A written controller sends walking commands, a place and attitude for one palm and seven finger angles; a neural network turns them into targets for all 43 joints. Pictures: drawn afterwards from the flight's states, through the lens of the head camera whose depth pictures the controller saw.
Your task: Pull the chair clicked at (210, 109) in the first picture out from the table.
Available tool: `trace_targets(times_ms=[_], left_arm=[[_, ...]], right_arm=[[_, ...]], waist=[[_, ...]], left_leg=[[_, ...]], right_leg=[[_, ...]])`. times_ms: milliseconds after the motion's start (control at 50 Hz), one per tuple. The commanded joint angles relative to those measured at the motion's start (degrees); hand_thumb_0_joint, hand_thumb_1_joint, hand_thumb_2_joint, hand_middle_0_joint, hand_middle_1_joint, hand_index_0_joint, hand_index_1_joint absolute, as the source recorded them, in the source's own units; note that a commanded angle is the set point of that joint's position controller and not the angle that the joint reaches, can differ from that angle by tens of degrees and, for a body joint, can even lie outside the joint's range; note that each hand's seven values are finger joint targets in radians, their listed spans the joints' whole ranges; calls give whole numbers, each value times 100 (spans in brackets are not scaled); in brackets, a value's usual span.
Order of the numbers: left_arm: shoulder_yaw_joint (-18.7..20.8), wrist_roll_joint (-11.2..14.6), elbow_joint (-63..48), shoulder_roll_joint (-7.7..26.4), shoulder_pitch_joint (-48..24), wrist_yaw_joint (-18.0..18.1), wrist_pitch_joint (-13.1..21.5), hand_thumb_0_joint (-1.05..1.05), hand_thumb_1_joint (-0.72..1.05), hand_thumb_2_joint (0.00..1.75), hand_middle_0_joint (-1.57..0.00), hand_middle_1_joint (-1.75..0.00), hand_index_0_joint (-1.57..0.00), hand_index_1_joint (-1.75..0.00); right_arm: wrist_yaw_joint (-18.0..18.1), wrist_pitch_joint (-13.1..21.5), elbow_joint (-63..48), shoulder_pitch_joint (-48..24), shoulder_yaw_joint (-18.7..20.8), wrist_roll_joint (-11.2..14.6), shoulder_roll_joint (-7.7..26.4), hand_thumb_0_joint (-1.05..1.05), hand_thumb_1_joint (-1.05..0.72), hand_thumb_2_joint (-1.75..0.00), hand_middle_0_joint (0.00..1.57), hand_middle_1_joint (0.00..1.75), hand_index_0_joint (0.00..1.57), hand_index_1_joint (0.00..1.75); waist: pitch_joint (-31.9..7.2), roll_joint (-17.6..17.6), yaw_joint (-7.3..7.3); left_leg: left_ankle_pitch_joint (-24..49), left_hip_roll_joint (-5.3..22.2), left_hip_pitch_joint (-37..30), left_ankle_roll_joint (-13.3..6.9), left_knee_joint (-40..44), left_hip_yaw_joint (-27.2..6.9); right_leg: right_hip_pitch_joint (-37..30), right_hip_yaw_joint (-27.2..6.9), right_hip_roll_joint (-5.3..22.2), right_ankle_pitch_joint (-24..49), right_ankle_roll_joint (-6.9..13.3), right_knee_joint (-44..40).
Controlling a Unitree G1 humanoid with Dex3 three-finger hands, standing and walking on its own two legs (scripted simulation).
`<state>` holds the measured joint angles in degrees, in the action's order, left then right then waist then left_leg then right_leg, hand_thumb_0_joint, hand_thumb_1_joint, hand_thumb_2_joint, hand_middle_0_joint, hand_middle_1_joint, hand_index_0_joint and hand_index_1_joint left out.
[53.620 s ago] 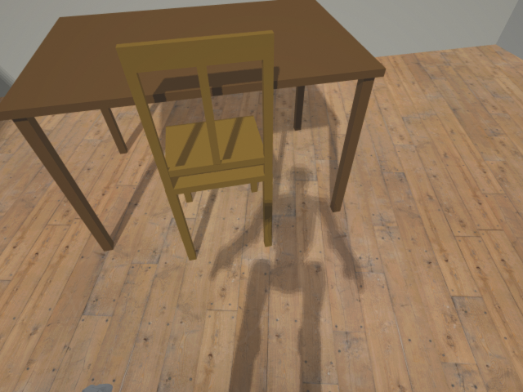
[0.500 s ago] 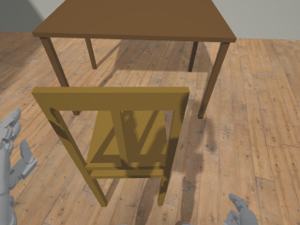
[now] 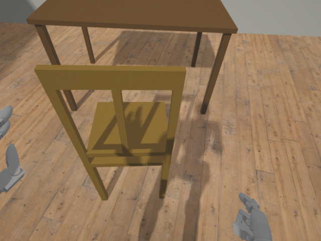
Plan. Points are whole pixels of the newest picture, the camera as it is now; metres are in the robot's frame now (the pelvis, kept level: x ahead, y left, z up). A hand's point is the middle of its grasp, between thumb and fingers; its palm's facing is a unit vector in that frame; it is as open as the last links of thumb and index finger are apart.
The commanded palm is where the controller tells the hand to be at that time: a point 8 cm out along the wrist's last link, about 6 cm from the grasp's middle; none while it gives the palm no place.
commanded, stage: stop stepping back and stand still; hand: left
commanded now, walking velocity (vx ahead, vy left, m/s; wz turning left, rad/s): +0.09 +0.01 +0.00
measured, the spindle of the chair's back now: (122, 125) +0.48 +0.16 -0.05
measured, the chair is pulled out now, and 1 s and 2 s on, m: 0.60 0.60 0.60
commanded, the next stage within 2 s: let the arm hang, fingers relaxed in 0.60 s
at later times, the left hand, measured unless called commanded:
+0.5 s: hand out of the picture +0.12 +0.26 +0.17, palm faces +0.41 -0.78 -0.48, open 7.4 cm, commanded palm +0.06 +0.31 +0.19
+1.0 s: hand out of the picture +0.03 +0.13 -0.15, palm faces +0.16 -0.99 -0.06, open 7.0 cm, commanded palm none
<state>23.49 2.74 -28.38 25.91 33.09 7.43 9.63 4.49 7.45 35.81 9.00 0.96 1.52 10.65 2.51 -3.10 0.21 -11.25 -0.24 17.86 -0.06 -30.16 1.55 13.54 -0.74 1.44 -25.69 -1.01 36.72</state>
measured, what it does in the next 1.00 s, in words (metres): steps on the spot: left foot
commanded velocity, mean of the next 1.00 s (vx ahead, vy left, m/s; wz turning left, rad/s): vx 0.09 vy -0.01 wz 0.00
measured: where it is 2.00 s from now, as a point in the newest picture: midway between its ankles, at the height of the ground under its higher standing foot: outside the picture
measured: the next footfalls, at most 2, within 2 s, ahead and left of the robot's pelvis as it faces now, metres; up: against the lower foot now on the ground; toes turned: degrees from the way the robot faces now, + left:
left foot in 0.32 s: -0.02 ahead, +0.11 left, +0.00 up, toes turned +3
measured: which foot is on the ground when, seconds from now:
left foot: down 0.00-0.14, up 0.16-0.30, down 0.32-1.00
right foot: down 0.00-1.00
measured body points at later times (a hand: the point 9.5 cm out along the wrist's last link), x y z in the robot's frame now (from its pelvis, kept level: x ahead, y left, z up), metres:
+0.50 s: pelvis -0.06 +0.00 +0.01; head -0.07 +0.01 +0.46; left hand +0.10 +0.30 +0.20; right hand +0.06 -0.23 -0.09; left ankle -0.06 +0.11 -0.73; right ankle -0.07 -0.11 -0.71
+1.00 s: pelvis -0.07 -0.03 +0.00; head -0.06 +0.00 +0.45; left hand +0.02 +0.18 -0.14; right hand +0.02 -0.25 -0.13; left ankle -0.06 +0.11 -0.73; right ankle -0.07 -0.11 -0.73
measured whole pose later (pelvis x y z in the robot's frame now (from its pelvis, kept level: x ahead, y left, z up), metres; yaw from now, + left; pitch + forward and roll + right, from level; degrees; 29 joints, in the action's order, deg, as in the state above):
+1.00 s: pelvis -0.07 -0.03 +0.00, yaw +6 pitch -2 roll +0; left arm 1.1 0.7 40.4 6.6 15.5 0.4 -2.6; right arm 0.8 0.2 50.5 15.1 -1.1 -1.4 8.8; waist 2.5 -3.9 -0.5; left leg -15.3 -0.3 15.9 0.7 -32.6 -2.7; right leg 12.4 8.2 1.1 -18.8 2.3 32.6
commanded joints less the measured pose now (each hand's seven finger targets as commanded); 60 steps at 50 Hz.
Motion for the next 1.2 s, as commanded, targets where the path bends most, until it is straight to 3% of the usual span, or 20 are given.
trace_targets(times_ms=[0, 60, 100, 140, 260, 280, 320, 360, 460, 560, 600, 640, 660, 680, 740, 820, 940, 1040, 1100, 1180], left_arm=[[908, 5, -1718, 1063, -328, 264, 379, 0, 90, 90, -20, -30, -20, -30], [855, 5, -1201, 917, 264, 247, 354, 0, 90, 90, -20, -30, -20, -30], [781, -23, -937, 854, 239, 223, 325, 0, 90, 90, -20, -30, -20, -30], [664, 7, -842, 841, -319, 238, 285, 0, 90, 90, -20, -30, -20, -30], [384, -113, -560, 743, -1408, 312, 388, 0, 90, 90, -20, -30, -20, -30], [358, -128, -787, 717, -1431, 341, 443, 0, 90, 90, -20, -30, -20, -30], [452, -198, -1309, 794, -1104, 334, 513, 0, 90, 90, -20, -30, -20, -30], [755, -209, -1231, 1062, -556, 260, 454, 0, 90, 90, -20, -30, -20, -30], [955, -143, -1613, 1178, 73, 227, 563, 0, 90, 90, -20, -30, -20, -30], [1051, -16, -682, 1011, -162, 207, 586, 0, 90, 90, -20, -30, -20, -30], [708, 92, -401, 661, -130, 177, 437, 0, 90, 90, -20, -30, -20, -30], [727, 119, -296, 763, -153, 194, 353, 0, 90, 90, -20, -30, -20, -30], [610, 132, -203, 663, -135, 193, 312, 0, 90, 90, -20, -30, -20, -30], [-1706, -627, 3372, -866, -664, -545, -656, 0, 90, 90, -20, -30, -20, -30], [-1801, -437, 3771, -1221, -749, -713, -1052, 0, 90, 90, -20, -30, -20, -30], [-1882, -466, 4897, -873, -1443, -682, -972, 0, 90, 90, -20, -30, -20, -30], [-2134, -323, 6742, -849, -1363, -601, -1050, 0, 90, 90, -20, -30, -20, -30], [-2145, -311, 7351, -1005, -1385, -589, -1023, 0, 90, 90, -20, -30, -20, -30], [-2171, -320, 7651, -1025, -1538, -611, -1023, 0, 90, 90, -20, -30, -20, -30], [-2188, -311, 7991, -974, -1567, -623, -1035, 0, 90, 90, -20, -30, -20, -30]], right_arm=[[-16, 408, -746, -266, 132, -76, 756, 0, -90, -90, 20, 30, 20, 30], [-47, 304, -760, -115, 214, 63, 727, 0, -90, -90, 20, 30, 20, 30], [-14, 94, -840, -105, 284, 14, 801, 0, -90, -90, 20, 30, 20, 30], [-10, -29, -682, -12, 279, -24, 837, 0, -90, -90, 20, 30, 20, 30], [154, 137, -695, -77, 73, -116, 781, 0, -90, -90, 20, 30, 20, 30], [161, 199, -719, 24, 102, -139, 861, 0, -90, -90, 20, 30, 20, 30], [102, 293, -842, 4, 197, -98, 925, 0, -90, -90, 20, 30, 20, 30], [22, 377, -738, -112, 203, -92, 698, 0, -90, -90, 20, 30, 20, 30], [-98, 461, -595, 1, 173, -59, 768, 0, -90, -90, 20, 30, 20, 30], [-41, 408, -432, 219, 171, -95, 754, 0, -90, -90, 20, 30, 20, 30], [-66, 310, -517, 264, 286, 13, 830, 0, -90, -90, 20, 30, 20, 30], [-51, 237, -534, 148, 219, -7, 793, 0, -90, -90, 20, 30, 20, 30], [-30, 210, -514, 118, 195, 3, 772, 0, -90, -90, 20, 30, 20, 30], [-528, 153, 608, 349, 266, -238, 796, 0, -90, -90, 20, 30, 20, 30], [-463, -351, 424, 363, 137, -291, 590, 0, -90, -90, 20, 30, 20, 30], [-408, -544, 421, 523, 123, -333, 607, 0, -90, -90, 20, 30, 20, 30], [-317, -599, 1124, 497, -50, -302, 602, 0, -90, -90, 20, 30, 20, 30], [-273, -674, 1458, 903, -28, -304, 361, 0, -90, -90, 20, 30, 20, 30], [-279, -746, 1565, 1078, 28, -289, 410, 0, -90, -90, 20, 30, 20, 30], [-300, -800, 1820, 1366, 36, -310, 381, 0, -90, -90, 20, 30, 20, 30]], waist=[[-696, 2077, -20], [-485, 746, -25], [-22, -197, -88], [96, -604, -187], [76, 224, -197], [11, 498, -188], [-196, 1733, -34], [-465, 2014, -45], [-406, 1373, 39], [-734, 843, -171], [-708, -212, -216], [-522, -374, -207], [-408, -300, -196], [-301, -116, -448], [-269, 120, -70], [-740, -1547, -148], [-280, 1463, 49], [-499, 1610, -9], [-52, 562, -40], [377, 161, -98]], left_leg=[[1190, 1228, -279, -560, 931, -1292], [-1841, 506, 540, -163, 657, -673], [-1926, -59, 299, 59, -817, -180], [-1429, -101, -244, 77, -2848, -141], [-1458, 87, -324, -166, 448, 48], [-1558, 242, -253, -252, 1108, -355], [-1190, 1491, -528, -812, 1712, -2200], [-2695, 1665, 187, -1020, 2252, -2597], [397, 1142, -194, -660, 1075, -1131], [-208, 680, 280, -273, 331, -667], [-746, 259, -80, -122, -120, -260], [-717, 236, -386, -140, 13, -179], [-542, 281, -457, -158, 186, -226], [890, 397, -232, -143, -732, -397], [569, 615, 353, -396, -14, -886], [1255, 125, -248, -210, -555, -528], [1831, 451, -344, -288, 411, -911], [628, 403, -274, -229, 546, -840], [-68, 416, -27, -241, 636, -897], [-623, 317, -39, -235, 630, -773]], right_leg=[[-421, 93, 141, 484, 0, -879], [-797, 157, 157, 540, 61, -1763], [882, -903, 709, -1554, 533, -2626], [2325, -1730, 1677, -2124, 1076, -3135], [1064, -168, 751, -1272, 488, -1714], [656, -110, 570, -783, 404, -1098], [1029, 312, -9, -96, 96, 675], [746, 82, 50, -136, 56, 1834], [32, 551, -31, 574, 36, -691], [-1149, -8, 301, 1925, 352, -1633], [-467, -877, 679, 1451, 556, -1832], [-101, -909, 874, 1090, 585, -2092], [-17, -798, 789, 1179, 520, -2070], [718, 0, 922, 2654, 502, -681], [506, 214, 506, 1711, 249, -601], [-180, -136, 971, 3620, 706, -818], [-475, 63, 425, 1911, 398, -1028], [-792, 149, 466, 1667, 489, -1391], [-553, 121, 486, 1185, 514, -1671], [-2, -10, 571, 240, 594, -1980]])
